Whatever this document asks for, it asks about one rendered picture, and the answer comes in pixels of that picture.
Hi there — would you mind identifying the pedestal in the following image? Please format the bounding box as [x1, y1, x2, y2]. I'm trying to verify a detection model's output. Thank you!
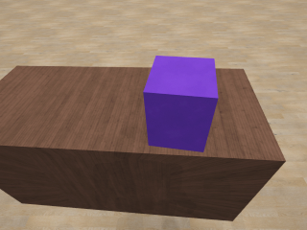
[0, 65, 286, 221]

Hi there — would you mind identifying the carton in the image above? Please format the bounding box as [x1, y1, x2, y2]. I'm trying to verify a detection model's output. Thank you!
[143, 56, 219, 152]

